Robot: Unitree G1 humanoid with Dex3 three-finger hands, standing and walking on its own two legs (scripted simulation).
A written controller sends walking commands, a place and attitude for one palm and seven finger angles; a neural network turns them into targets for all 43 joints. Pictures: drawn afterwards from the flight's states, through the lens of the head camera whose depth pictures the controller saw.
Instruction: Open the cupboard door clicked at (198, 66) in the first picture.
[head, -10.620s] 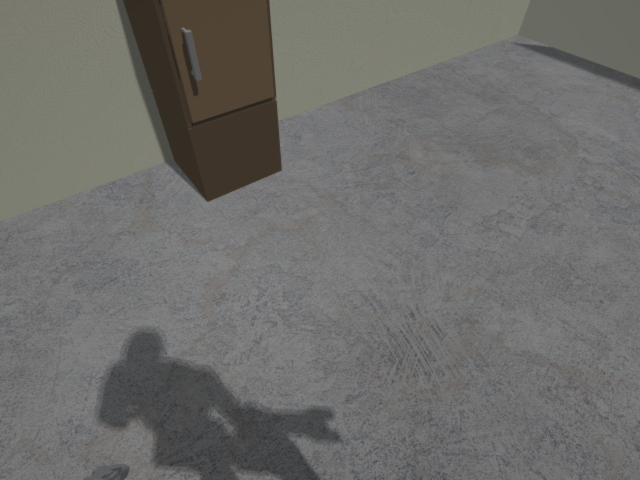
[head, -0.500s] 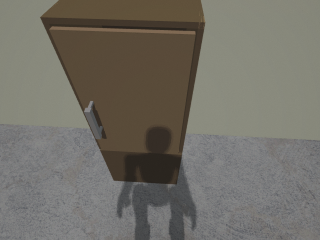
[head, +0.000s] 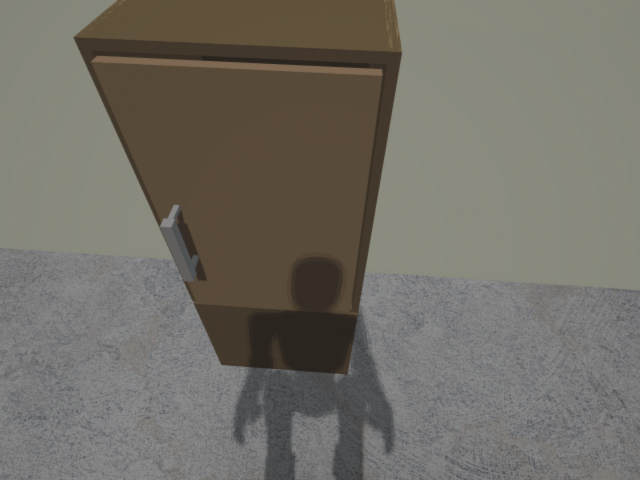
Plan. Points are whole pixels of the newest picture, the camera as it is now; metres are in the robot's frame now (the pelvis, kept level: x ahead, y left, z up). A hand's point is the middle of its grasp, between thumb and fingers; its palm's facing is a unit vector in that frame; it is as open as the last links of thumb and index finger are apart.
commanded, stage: look again from close up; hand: left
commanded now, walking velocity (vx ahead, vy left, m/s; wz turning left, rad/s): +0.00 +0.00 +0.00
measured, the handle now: (183, 244) +0.51 +0.30 -0.09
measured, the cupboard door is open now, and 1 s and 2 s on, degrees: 0 0 0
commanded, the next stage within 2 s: shuffle to correct the standing spot in 0.52 s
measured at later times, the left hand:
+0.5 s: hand out of the picture -0.01 +0.16 -0.17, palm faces +0.04 -0.98 -0.20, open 7.3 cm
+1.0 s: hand out of the picture -0.03 +0.19 -0.18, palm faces +0.13 -0.97 -0.20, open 7.3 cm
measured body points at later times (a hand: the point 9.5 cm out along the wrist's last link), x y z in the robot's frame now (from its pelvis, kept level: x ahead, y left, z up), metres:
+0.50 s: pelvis -0.01 -0.01 +0.00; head +0.01 -0.02 +0.45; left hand -0.01 +0.21 -0.16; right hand -0.03 -0.22 -0.16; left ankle -0.07 +0.10 -0.74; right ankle -0.02 -0.06 -0.74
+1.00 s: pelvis -0.03 +0.01 +0.00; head -0.01 +0.02 +0.45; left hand -0.04 +0.24 -0.16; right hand -0.02 -0.21 -0.16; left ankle -0.06 +0.14 -0.71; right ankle -0.02 -0.06 -0.74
